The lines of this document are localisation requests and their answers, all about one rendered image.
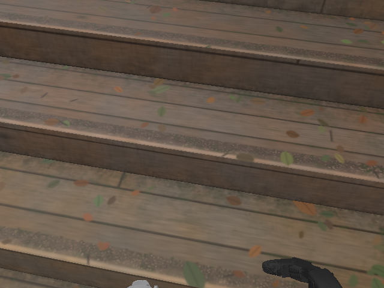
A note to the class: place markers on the right robot hand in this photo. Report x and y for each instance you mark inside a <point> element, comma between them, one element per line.
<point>302,271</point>

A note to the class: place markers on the left robot shin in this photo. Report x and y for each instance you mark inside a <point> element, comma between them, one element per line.
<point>139,282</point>

